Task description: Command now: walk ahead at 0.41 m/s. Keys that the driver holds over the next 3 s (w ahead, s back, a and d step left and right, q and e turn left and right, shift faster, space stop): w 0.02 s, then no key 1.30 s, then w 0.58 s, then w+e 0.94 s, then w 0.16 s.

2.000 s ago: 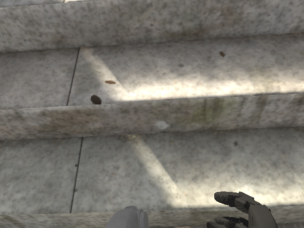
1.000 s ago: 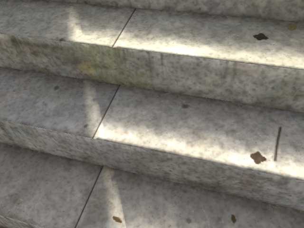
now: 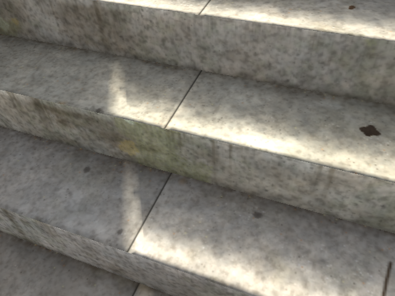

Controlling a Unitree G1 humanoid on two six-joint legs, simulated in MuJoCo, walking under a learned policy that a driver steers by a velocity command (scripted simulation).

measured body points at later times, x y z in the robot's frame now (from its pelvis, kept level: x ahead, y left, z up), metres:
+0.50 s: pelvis +0.17 +0.01 +0.16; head +0.18 +0.01 +0.61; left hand +0.33 +0.24 +0.06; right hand +0.22 -0.23 +0.01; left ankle +0.26 +0.07 -0.54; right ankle +0.12 -0.13 -0.34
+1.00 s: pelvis +0.21 -0.03 +0.20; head +0.20 -0.04 +0.65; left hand +0.23 +0.18 +0.05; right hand +0.21 -0.24 +0.04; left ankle +0.26 +0.07 -0.54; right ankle +0.20 -0.12 -0.54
